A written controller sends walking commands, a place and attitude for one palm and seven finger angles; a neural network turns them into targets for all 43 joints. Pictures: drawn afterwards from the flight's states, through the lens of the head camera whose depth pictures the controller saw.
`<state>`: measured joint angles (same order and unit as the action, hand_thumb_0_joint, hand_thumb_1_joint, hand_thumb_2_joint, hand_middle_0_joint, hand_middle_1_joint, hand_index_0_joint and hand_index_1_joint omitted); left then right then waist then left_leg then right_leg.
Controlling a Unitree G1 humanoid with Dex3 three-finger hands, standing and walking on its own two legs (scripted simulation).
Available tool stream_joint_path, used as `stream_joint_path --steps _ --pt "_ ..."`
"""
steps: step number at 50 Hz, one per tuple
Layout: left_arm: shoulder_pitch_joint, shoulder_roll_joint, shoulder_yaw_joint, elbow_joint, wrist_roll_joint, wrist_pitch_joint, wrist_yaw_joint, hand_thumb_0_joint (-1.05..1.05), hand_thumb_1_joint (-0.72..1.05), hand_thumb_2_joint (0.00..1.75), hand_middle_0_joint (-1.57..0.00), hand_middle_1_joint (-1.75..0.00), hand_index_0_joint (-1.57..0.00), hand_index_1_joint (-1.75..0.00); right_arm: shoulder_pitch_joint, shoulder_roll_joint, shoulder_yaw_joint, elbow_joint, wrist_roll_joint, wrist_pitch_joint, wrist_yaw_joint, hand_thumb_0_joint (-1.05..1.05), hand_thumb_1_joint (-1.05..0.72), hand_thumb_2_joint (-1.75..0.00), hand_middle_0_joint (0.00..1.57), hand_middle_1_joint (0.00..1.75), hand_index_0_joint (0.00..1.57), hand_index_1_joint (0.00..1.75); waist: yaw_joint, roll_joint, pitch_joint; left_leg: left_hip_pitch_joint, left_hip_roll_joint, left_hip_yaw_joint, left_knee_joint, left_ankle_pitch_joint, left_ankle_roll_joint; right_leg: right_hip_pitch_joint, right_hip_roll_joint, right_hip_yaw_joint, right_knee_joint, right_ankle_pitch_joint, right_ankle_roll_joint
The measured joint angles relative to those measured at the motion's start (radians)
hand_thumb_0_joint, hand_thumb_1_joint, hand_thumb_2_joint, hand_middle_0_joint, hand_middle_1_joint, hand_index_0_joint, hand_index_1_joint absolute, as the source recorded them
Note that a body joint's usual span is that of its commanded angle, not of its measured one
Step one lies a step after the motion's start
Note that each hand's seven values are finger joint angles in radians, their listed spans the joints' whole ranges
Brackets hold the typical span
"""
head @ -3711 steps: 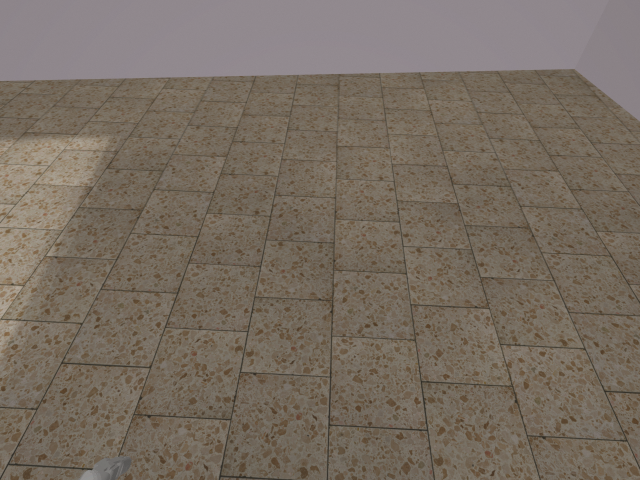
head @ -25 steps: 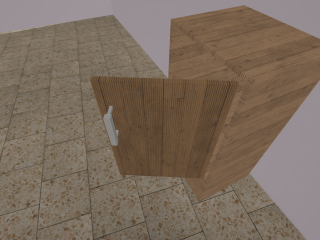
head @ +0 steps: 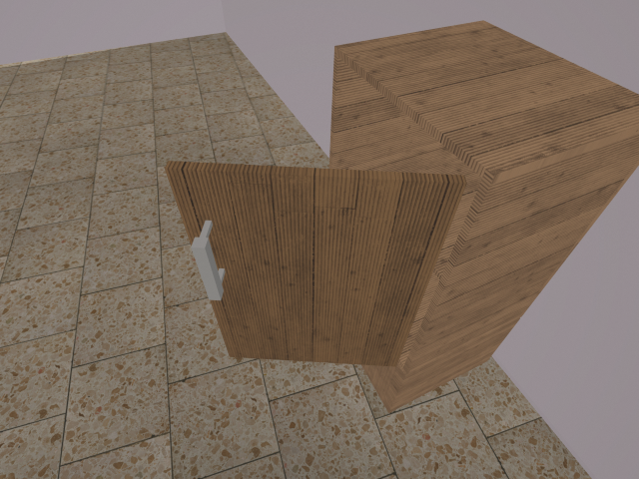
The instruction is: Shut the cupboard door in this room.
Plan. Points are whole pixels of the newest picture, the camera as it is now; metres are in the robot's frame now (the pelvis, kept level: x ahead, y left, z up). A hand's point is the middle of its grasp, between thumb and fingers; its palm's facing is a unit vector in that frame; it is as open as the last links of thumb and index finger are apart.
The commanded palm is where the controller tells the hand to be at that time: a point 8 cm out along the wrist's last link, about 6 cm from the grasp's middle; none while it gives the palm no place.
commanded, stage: come to a stop and stand still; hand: left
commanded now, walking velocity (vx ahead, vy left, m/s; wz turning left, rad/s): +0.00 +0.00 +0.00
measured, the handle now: (211, 261) +0.45 +0.21 -0.03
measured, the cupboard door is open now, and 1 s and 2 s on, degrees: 61 61 61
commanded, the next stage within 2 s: look again from close up in 0.22 s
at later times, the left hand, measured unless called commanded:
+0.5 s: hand out of the picture -0.01 +0.16 -0.18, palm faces +0.03 -0.98 -0.17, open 7.3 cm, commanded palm none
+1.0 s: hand out of the picture +0.04 +0.19 -0.14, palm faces +0.17 -0.97 -0.20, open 7.2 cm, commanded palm +0.10 +0.22 -0.07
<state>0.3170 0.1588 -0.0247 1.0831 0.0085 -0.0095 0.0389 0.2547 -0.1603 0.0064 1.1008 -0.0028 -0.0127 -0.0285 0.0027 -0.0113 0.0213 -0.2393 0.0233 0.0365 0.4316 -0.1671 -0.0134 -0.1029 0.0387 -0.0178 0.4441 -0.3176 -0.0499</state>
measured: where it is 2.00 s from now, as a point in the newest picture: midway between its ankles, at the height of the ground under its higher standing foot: outside the picture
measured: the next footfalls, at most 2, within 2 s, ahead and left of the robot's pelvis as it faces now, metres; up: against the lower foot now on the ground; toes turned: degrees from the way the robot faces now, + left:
none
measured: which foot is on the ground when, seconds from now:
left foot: down 0.00-1.00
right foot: down 0.00-1.00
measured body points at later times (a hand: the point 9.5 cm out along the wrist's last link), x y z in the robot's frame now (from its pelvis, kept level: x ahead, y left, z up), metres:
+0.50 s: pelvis +0.01 +0.00 +0.00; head +0.01 +0.00 +0.45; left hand -0.01 +0.21 -0.16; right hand +0.02 -0.23 -0.16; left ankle +0.04 +0.13 -0.74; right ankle -0.05 -0.08 -0.74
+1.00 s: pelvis +0.00 +0.01 +0.00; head +0.01 +0.01 +0.45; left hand +0.03 +0.24 -0.13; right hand +0.02 -0.22 -0.15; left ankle +0.04 +0.13 -0.74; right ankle -0.05 -0.08 -0.74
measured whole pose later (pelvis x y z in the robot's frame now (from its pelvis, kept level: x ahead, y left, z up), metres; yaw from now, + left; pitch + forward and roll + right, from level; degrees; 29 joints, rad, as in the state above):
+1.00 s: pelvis +0.00 +0.01 +0.00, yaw +0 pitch -2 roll +0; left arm 0.50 0.16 0.01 0.59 -0.08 0.02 0.07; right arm 0.33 -0.17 0.03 1.01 0.02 -0.13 -0.08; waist 0.01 -0.01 0.04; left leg -0.25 0.03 0.04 0.47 -0.19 0.00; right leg -0.11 0.04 -0.01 0.47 -0.32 -0.04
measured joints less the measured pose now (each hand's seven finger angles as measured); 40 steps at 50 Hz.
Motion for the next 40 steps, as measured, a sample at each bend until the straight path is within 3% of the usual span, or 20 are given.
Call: stream_joint_path --steps 40 --pt "0.028 -0.016 0.001 0.024 -0.002 -0.001 0.0 0.0 0.91 0.89 -0.2 -0.3 -0.2 -0.29 0.021 0.021 0.006 0.037 0.0 0.003 -0.006 0.0 -0.92 -0.9 0.2 0.29 0.2 0.3 0.005 -0.011 0.009 0.03 -0.002 -0.002 -0.023 0.003 0.002 0.04 -0.001 -0.001 -0.043 0.013 0.003"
